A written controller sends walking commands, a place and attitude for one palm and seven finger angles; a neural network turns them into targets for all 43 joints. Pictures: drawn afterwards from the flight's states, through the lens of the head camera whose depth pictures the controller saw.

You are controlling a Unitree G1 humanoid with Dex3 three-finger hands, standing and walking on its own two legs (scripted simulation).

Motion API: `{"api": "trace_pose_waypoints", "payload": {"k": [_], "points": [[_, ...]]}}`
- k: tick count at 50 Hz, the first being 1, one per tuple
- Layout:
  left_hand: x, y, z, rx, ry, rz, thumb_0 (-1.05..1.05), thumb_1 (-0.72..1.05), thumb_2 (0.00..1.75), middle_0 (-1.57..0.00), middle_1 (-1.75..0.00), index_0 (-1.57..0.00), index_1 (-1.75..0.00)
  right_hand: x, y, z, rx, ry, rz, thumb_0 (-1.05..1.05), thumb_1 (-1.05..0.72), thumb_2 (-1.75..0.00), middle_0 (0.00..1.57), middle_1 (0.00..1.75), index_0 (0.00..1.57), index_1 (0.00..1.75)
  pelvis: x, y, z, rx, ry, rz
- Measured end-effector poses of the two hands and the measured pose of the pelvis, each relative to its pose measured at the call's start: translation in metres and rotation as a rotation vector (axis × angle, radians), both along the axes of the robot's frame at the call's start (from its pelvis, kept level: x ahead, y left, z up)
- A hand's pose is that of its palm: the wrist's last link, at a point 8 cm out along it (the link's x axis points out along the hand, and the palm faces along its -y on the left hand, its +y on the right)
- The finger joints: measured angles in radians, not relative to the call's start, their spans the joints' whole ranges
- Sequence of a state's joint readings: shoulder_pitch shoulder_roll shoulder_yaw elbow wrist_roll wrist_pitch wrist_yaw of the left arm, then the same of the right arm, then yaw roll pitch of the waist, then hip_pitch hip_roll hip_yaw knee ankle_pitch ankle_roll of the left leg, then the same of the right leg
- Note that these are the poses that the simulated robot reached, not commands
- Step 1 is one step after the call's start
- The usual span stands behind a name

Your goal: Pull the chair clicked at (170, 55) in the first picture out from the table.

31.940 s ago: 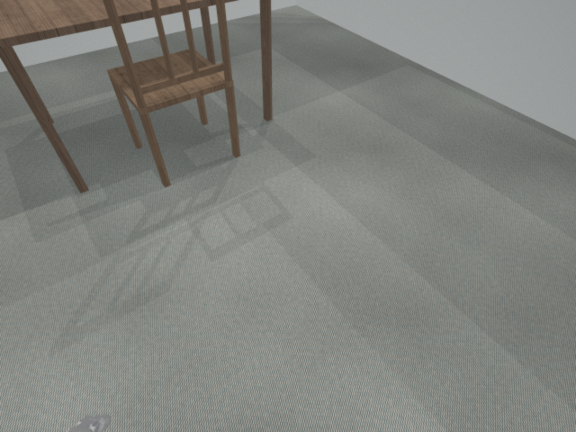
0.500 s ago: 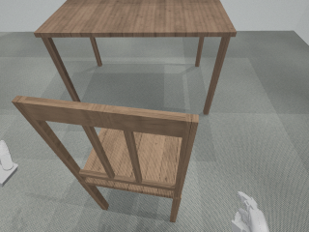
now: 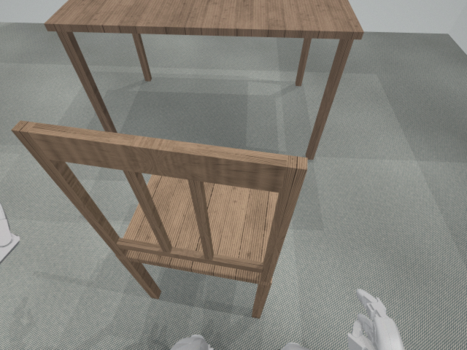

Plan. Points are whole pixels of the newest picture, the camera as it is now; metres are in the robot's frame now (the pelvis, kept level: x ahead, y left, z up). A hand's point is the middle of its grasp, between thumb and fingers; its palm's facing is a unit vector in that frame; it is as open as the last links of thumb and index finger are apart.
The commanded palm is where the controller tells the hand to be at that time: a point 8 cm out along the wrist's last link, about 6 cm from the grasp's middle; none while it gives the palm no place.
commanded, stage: step back with the hand held close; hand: left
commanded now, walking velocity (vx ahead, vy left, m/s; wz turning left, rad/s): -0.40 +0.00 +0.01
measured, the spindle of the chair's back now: (152, 216) +0.37 +0.21 -0.05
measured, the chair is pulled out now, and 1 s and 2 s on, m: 0.62 0.62 0.62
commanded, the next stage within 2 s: stop stepping back and stand still in 1.00 s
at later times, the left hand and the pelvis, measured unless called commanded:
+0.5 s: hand (13, 233) +0.21 +0.26 +0.19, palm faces +0.44 -0.73 -0.53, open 7.4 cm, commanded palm +0.15 +0.30 +0.20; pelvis +0.01 +0.00 +0.00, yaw +0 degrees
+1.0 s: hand out of the picture +0.14 +0.25 +0.19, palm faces +0.37 -0.78 -0.50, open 7.4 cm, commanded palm +0.08 +0.30 +0.20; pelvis -0.06 +0.00 +0.01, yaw -1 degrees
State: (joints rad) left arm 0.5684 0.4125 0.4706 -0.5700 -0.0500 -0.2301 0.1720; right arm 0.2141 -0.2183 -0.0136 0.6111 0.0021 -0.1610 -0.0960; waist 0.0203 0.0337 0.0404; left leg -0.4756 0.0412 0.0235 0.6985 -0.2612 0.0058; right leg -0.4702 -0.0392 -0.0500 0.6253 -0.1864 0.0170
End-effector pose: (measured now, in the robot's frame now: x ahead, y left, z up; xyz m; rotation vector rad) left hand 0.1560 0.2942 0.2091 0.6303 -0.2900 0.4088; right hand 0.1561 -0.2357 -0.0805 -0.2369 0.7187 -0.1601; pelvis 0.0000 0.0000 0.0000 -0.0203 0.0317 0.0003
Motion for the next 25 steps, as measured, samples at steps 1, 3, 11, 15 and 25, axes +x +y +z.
{"api": "trace_pose_waypoints", "payload": {"k": [1, 3, 11, 15, 25], "points": [[0.001, 0.000, 0.000, 0.001, 0.001, -0.002, 0.01, 0.88, 0.90, -0.22, -0.30, -0.21, -0.30, 0.000, 0.000, 0.000, -0.001, -0.001, -0.005, 0.01, -0.91, -0.90, 0.21, 0.30, 0.20, 0.30, 0.000, 0.001, 0.000, 0.000, 0.001, -0.001], [0.002, 0.002, -0.001, 0.006, 0.006, -0.004, 0.01, 0.88, 0.90, -0.22, -0.30, -0.21, -0.30, 0.000, 0.000, 0.001, -0.002, -0.004, -0.014, 0.01, -0.91, -0.90, 0.21, 0.30, 0.20, 0.30, 0.001, 0.001, 0.000, 0.000, 0.004, -0.002], [0.005, 0.003, -0.004, 0.013, 0.006, -0.003, 0.01, 0.88, 0.90, -0.22, -0.30, -0.21, -0.30, 0.005, -0.001, 0.004, -0.007, -0.023, -0.013, 0.01, -0.91, -0.90, 0.21, 0.30, 0.20, 0.30, 0.005, -0.001, -0.002, -0.006, 0.004, -0.001], [0.006, 0.000, -0.003, -0.012, -0.016, -0.022, 0.01, 0.88, 0.90, -0.22, -0.30, -0.21, -0.30, 0.007, -0.002, 0.006, -0.018, -0.011, -0.001, 0.01, -0.91, -0.90, 0.21, 0.30, 0.20, 0.30, 0.006, -0.001, 0.000, -0.002, 0.009, 0.000], [0.008, 0.005, 0.000, 0.029, -0.004, -0.025, 0.01, 0.88, 0.90, -0.22, -0.30, -0.21, -0.30, 0.009, 0.002, 0.009, -0.008, -0.039, -0.008, 0.01, -0.91, -0.90, 0.21, 0.30, 0.20, 0.30, 0.007, -0.003, 0.000, -0.008, 0.001, 0.002]]}}
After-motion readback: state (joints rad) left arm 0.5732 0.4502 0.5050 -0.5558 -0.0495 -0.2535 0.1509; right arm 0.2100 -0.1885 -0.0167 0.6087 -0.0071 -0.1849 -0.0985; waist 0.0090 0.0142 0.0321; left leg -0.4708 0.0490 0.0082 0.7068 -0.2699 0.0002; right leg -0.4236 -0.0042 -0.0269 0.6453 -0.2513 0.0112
